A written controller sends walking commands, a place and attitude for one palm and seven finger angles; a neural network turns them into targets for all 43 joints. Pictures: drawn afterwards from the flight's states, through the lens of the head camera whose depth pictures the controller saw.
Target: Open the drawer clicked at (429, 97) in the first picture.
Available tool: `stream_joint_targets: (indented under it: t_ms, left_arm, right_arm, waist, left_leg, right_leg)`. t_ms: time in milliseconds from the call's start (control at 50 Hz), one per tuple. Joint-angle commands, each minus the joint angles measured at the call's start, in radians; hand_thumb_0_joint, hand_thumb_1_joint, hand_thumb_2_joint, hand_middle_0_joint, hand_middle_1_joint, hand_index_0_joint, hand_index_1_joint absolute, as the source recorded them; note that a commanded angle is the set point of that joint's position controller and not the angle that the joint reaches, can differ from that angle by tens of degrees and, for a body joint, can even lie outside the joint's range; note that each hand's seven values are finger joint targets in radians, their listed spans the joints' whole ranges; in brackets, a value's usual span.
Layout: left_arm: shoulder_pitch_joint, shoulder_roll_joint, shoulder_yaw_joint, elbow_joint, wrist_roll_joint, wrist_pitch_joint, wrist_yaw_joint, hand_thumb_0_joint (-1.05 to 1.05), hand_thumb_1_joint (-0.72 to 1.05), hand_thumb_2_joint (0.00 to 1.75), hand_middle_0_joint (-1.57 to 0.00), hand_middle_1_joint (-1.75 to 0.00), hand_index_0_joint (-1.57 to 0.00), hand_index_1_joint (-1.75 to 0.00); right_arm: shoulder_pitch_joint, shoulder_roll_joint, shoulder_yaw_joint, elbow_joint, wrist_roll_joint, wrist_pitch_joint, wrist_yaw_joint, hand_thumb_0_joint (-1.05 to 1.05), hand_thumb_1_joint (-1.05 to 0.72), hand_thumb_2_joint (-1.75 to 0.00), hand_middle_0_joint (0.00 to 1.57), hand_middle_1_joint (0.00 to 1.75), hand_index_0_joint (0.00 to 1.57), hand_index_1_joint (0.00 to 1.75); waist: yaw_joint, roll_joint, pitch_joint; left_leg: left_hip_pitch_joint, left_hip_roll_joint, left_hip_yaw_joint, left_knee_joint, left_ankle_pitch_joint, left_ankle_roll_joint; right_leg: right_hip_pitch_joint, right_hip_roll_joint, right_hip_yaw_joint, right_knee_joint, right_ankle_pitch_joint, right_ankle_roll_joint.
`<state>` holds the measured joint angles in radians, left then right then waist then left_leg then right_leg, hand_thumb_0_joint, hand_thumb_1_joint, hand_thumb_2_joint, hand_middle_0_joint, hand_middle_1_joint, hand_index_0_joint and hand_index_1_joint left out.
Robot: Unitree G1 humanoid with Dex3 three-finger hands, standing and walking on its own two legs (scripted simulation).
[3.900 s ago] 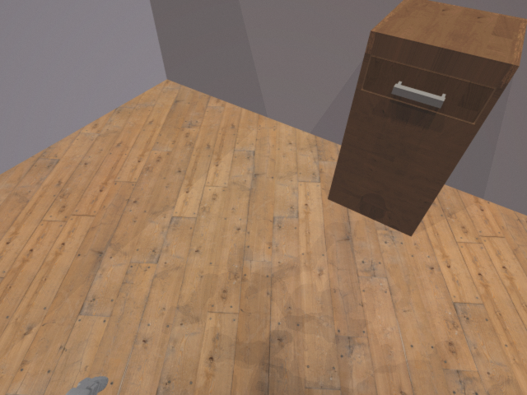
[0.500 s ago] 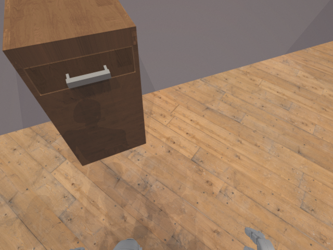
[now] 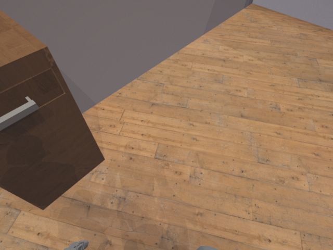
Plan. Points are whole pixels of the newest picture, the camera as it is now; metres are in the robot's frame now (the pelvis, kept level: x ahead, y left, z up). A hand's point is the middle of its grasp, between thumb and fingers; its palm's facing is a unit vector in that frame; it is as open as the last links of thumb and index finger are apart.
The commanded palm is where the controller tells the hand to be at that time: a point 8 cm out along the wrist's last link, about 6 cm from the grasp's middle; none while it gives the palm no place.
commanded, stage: walk to a spot facing it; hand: left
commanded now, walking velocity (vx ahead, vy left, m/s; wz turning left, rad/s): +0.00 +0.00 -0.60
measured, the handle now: (10, 113) +0.52 +0.55 -0.06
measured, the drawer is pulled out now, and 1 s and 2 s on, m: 0.00 0.00 0.00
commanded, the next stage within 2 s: turn to face it in 1.56 s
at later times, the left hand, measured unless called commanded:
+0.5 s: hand out of the picture +0.10 +0.16 -0.15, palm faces -0.19 -0.95 -0.23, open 7.4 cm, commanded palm none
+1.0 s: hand (107, 246) +0.15 +0.17 -0.16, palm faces -0.53 -0.83 -0.20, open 7.4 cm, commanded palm none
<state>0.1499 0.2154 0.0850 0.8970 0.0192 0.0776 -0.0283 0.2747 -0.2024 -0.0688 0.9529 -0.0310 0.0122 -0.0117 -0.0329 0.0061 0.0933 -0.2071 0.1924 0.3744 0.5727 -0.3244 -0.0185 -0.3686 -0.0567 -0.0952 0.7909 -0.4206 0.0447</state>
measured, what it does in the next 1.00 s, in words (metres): steps on the spot, turning right: right foot, then left foot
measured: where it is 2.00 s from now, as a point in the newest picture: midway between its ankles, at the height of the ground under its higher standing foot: outside the picture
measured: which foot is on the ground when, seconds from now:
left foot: down 0.00-0.04, up 0.06-0.60, down 0.62-1.00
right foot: up 0.00-0.02, down 0.04-0.62, up 0.64-1.00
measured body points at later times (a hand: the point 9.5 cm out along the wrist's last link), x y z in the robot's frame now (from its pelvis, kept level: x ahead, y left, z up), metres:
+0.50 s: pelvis -0.02 -0.02 +0.00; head +0.02 -0.03 +0.45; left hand +0.11 +0.21 -0.14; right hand +0.03 -0.30 -0.13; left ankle +0.02 +0.13 -0.69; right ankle +0.00 -0.11 -0.73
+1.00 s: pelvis -0.03 +0.03 +0.01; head +0.01 +0.03 +0.46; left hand +0.18 +0.21 -0.15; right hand -0.13 -0.20 -0.12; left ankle +0.00 +0.12 -0.73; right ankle -0.13 -0.10 -0.67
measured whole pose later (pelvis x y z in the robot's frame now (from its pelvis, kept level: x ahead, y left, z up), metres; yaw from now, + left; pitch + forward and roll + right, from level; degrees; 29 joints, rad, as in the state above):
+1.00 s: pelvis -0.03 +0.03 +0.01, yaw -36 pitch +0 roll -2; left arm 0.20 0.26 0.10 0.95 0.03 0.10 -0.04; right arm 0.26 -0.18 -0.04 0.93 -0.03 0.00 -0.02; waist 0.00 -0.02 0.06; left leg -0.16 0.13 0.27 0.48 -0.31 0.02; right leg -0.42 -0.07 -0.04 0.95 -0.41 0.08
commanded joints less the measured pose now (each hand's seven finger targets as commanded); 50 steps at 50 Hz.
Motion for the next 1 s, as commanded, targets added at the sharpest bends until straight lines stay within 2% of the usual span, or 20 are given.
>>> stream_joint_targets:
  t_ms: [0,20,40,60,80,140,180,400,520,560,580,600,620,640,660,680,740,780,840,980]
  left_arm:
    - [0.107,0.135,0.026,-0.055,0.006,-0.062,0.017,0.00,0.90,0.90,-0.20,-0.30,-0.20,-0.30]
    - [0.174,0.262,0.047,-0.038,0.015,-0.077,0.033,0.00,0.90,0.90,-0.20,-0.30,-0.20,-0.30]
    - [0.205,0.307,0.057,-0.027,-0.005,-0.067,0.046,0.00,0.90,0.90,-0.20,-0.30,-0.20,-0.30]
    - [0.177,0.269,0.052,-0.033,-0.008,-0.062,0.052,0.00,0.90,0.90,-0.20,-0.30,-0.20,-0.30]
    - [0.118,0.233,0.052,-0.042,-0.008,-0.062,0.060,0.00,0.90,0.90,-0.20,-0.30,-0.20,-0.30]
    - [0.013,0.166,0.021,-0.074,-0.012,-0.070,0.050,0.00,0.90,0.90,-0.20,-0.30,-0.20,-0.30]
    - [0.010,0.166,0.021,-0.073,-0.009,-0.074,0.048,0.00,0.90,0.90,-0.20,-0.30,-0.20,-0.30]
    - [0.089,0.198,0.029,-0.052,0.000,-0.064,0.038,0.00,0.90,0.90,-0.20,-0.30,-0.20,-0.30]
    - [0.044,0.212,0.035,-0.064,0.004,-0.048,0.038,0.00,0.90,0.90,-0.20,-0.30,-0.20,-0.30]
    - [0.019,0.201,0.032,-0.066,-0.005,-0.042,0.035,0.00,0.90,0.90,-0.20,-0.30,-0.20,-0.30]
    - [0.021,0.161,0.025,-0.072,-0.012,-0.040,0.032,0.00,0.90,0.90,-0.20,-0.30,-0.20,-0.30]
    - [0.040,0.107,0.014,-0.089,-0.020,-0.037,0.019,0.00,0.90,0.90,-0.20,-0.30,-0.20,-0.30]
    - [0.024,0.140,0.025,-0.088,-0.002,-0.035,0.018,0.00,0.90,0.90,-0.20,-0.30,-0.20,-0.30]
    - [0.062,0.171,0.040,-0.060,0.011,-0.026,0.015,0.00,0.90,0.90,-0.20,-0.30,-0.20,-0.30]
    - [0.093,0.169,0.051,-0.039,0.015,-0.018,0.006,0.00,0.90,0.90,-0.20,-0.30,-0.20,-0.30]
    - [0.107,0.165,0.052,-0.030,0.015,-0.018,-0.003,0.00,0.90,0.90,-0.20,-0.30,-0.20,-0.30]
    - [0.080,0.120,0.035,-0.035,0.007,-0.021,-0.007,0.00,0.90,0.90,-0.20,-0.30,-0.20,-0.30]
    - [0.040,0.108,0.028,-0.040,0.004,-0.023,-0.007,0.00,0.90,0.90,-0.20,-0.30,-0.20,-0.30]
    - [0.005,0.093,0.019,-0.050,0.000,-0.017,-0.005,0.00,0.90,0.90,-0.20,-0.30,-0.20,-0.30]
    - [-0.114,0.077,0.009,-0.083,0.009,-0.028,-0.029,0.00,0.90,0.90,-0.20,-0.30,-0.20,-0.30]
  right_arm:
    - [0.026,-0.171,-0.041,-0.072,0.013,-0.011,0.007,0.00,-0.90,-0.90,0.20,0.30,0.20,0.30]
    - [0.003,-0.086,-0.017,-0.119,0.016,-0.006,0.012,0.00,-0.90,-0.90,0.20,0.30,0.20,0.30]
    - [-0.053,-0.095,-0.009,-0.147,0.016,0.009,0.001,0.00,-0.90,-0.90,0.20,0.30,0.20,0.30]
    - [-0.051,-0.097,-0.012,-0.138,0.018,0.017,-0.007,0.00,-0.90,-0.90,0.20,0.30,0.20,0.30]
    - [-0.069,-0.095,-0.011,-0.134,0.016,0.021,-0.008,0.00,-0.90,-0.90,0.20,0.30,0.20,0.30]
    - [-0.039,-0.115,-0.019,-0.089,0.007,0.029,-0.004,0.00,-0.90,-0.90,0.20,0.30,0.20,0.30]
    - [-0.025,-0.113,-0.020,-0.077,0.007,0.031,-0.004,0.00,-0.90,-0.90,0.20,0.30,0.20,0.30]
    - [-0.169,-0.120,-0.014,-0.133,0.013,0.024,-0.010,0.00,-0.90,-0.90,0.20,0.30,0.20,0.30]
    - [-0.110,-0.111,-0.009,-0.135,0.029,0.010,-0.020,0.00,-0.90,-0.90,0.20,0.30,0.20,0.30]
    - [-0.037,-0.121,-0.012,-0.111,0.031,-0.001,-0.030,0.00,-0.90,-0.90,0.20,0.30,0.20,0.30]
    - [-0.008,-0.164,-0.017,-0.106,0.029,-0.010,-0.036,0.00,-0.90,-0.90,0.20,0.30,0.20,0.30]
    - [-0.030,-0.256,-0.032,-0.129,0.015,-0.012,-0.034,0.00,-0.90,-0.90,0.20,0.30,0.20,0.30]
    - [-0.071,-0.278,-0.034,-0.148,0.014,-0.005,-0.031,0.00,-0.90,-0.90,0.20,0.30,0.20,0.30]
    - [-0.145,-0.214,-0.017,-0.161,0.011,-0.005,-0.030,0.00,-0.90,-0.90,0.20,0.30,0.20,0.30]
    - [-0.214,-0.181,-0.009,-0.178,0.010,-0.010,-0.033,0.00,-0.90,-0.90,0.20,0.30,0.20,0.30]
    - [-0.230,-0.167,0.000,-0.190,0.012,-0.014,-0.034,0.00,-0.90,-0.90,0.20,0.30,0.20,0.30]
    - [-0.125,-0.164,-0.007,-0.154,0.007,-0.022,-0.033,0.00,-0.90,-0.90,0.20,0.30,0.20,0.30]
    - [-0.047,-0.163,-0.012,-0.129,0.010,-0.023,-0.032,0.00,-0.90,-0.90,0.20,0.30,0.20,0.30]
    - [0.007,-0.174,-0.022,-0.104,0.010,-0.023,-0.029,0.00,-0.90,-0.90,0.20,0.30,0.20,0.30]
    - [0.067,-0.196,-0.035,-0.058,-0.003,-0.031,-0.011,0.00,-0.90,-0.90,0.20,0.30,0.20,0.30]
  waist:
    - [0.069,0.030,-0.204]
    - [0.104,-0.324,-0.203]
    - [0.121,-0.310,-0.222]
    - [0.096,-0.214,-0.195]
    - [0.082,-0.262,-0.173]
    - [0.024,-0.140,-0.117]
    - [0.019,-0.126,-0.129]
    - [0.068,-0.123,-0.118]
    - [0.045,-0.159,-0.173]
    - [0.012,-0.133,-0.199]
    - [-0.007,-0.021,-0.215]
    - [-0.001,0.281,-0.186]
    - [0.004,0.265,-0.122]
    - [0.043,0.169,-0.095]
    - [0.080,0.180,-0.070]
    - [0.087,0.145,-0.077]
    - [0.051,0.147,-0.085]
    - [0.017,0.151,-0.093]
    - [0.000,0.157,-0.089]
    - [-0.040,0.178,-0.038]
  left_leg:
    - [-0.035,0.171,-0.098,0.150,0.362,-0.002]
    - [-0.349,0.010,-0.092,0.398,-0.235,-0.065]
    - [-0.410,-0.043,-0.243,0.554,-0.356,-0.068]
    - [-0.424,-0.027,-0.322,0.614,-0.287,-0.061]
    - [-0.432,-0.022,-0.337,0.622,-0.218,-0.060]
    - [-0.375,-0.036,-0.351,0.613,-0.046,-0.081]
    - [-0.345,-0.051,-0.350,0.571,-0.016,-0.087]
    - [-0.302,-0.114,-0.380,0.364,-0.083,-0.076]
    - [-0.116,-0.175,-0.382,0.087,-0.100,-0.032]
    - [0.078,-0.183,-0.367,-0.131,0.039,-0.014]
    - [0.221,-0.074,-0.466,-0.242,0.048,0.018]
    - [0.271,0.188,-0.721,-0.351,0.033,0.086]
    - [0.114,0.306,-0.754,-0.357,0.080,0.154]
    - [-0.005,0.246,-0.668,-0.369,0.048,0.153]
    - [-0.051,0.175,-0.563,-0.362,0.071,0.132]
    - [-0.064,0.133,-0.495,-0.334,0.124,0.115]
    - [0.105,0.085,-0.389,-0.261,0.360,0.122]
    - [0.171,0.101,-0.368,-0.237,0.474,0.132]
    - [0.200,0.135,-0.356,-0.230,0.512,0.149]
    - [0.135,0.211,-0.341,-0.341,-0.058,0.138]
  right_leg:
    - [0.293,-0.034,0.059,-0.369,0.295,-0.065]
    - [0.441,-0.297,0.451,-0.444,0.636,-0.160]
    - [0.401,-0.372,0.500,-0.415,0.875,-0.250]
    - [0.375,-0.334,0.410,-0.407,0.819,-0.262]
    - [0.335,-0.271,0.393,-0.412,0.749,-0.228]
    - [0.228,-0.172,0.292,-0.434,0.641,-0.186]
    - [0.216,-0.150,0.282,-0.435,0.615,-0.183]
    - [0.202,-0.148,0.498,-0.465,0.415,-0.233]
    - [0.158,-0.113,0.568,-0.429,0.460,-0.210]
    - [0.062,-0.056,0.542,-0.373,0.422,-0.145]
    - [-0.076,0.032,0.464,-0.277,0.290,-0.092]
    - [-0.267,0.163,0.284,-0.047,-0.040,-0.034]
    - [-0.262,0.118,0.194,0.174,-0.141,-0.006]
    - [-0.205,0.088,0.211,0.301,-0.061,0.010]
    - [-0.184,0.085,0.193,0.387,-0.005,0.021]
    - [-0.173,0.074,0.171,0.434,0.019,0.020]
    - [-0.250,0.062,0.131,0.422,0.046,0.039]
    - [-0.261,0.043,0.108,0.375,0.037,0.047]
    - [-0.238,0.020,0.086,0.296,0.011,0.053]
    - [-0.164,-0.021,0.018,0.048,-0.019,0.015]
